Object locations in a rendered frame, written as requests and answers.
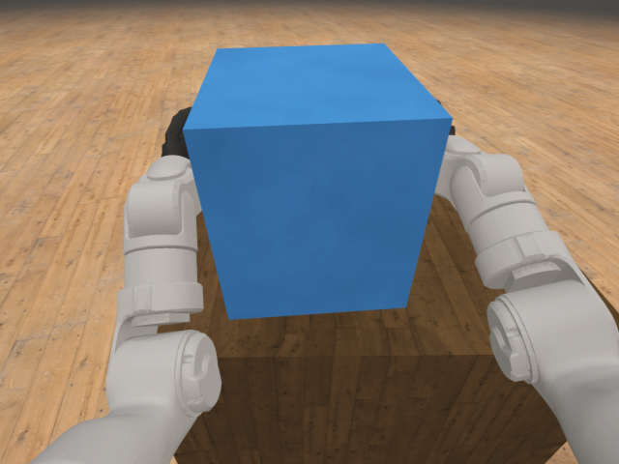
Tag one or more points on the robot left hand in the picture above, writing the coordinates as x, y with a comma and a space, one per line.
175, 143

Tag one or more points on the robot right forearm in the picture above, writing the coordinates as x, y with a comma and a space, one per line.
515, 249

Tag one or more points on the robot right upper arm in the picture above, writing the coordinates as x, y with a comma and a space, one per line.
558, 338

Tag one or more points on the robot left forearm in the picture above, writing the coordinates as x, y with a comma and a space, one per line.
160, 246

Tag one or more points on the robot left upper arm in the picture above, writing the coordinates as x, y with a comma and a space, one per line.
158, 384

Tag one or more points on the pedestal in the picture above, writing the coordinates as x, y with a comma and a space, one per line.
413, 385

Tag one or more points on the carton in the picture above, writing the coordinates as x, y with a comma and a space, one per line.
315, 168

